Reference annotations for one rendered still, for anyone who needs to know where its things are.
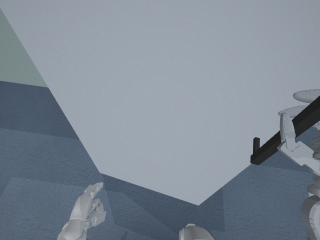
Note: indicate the fridge door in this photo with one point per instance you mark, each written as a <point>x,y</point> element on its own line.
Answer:
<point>170,94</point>

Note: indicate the left robot forearm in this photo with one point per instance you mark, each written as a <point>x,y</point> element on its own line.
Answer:
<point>75,229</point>

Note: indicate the handle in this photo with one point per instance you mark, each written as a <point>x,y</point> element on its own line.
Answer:
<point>302,122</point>

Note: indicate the robot left hand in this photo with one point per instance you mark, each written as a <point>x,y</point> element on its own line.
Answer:
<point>84,206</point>

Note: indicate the right robot forearm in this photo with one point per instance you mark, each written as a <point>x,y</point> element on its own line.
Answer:
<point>310,212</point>

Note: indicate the right robot thigh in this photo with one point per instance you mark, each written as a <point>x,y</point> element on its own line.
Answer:
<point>194,233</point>

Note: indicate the robot right hand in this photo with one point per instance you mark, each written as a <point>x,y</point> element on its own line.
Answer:
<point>297,151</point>

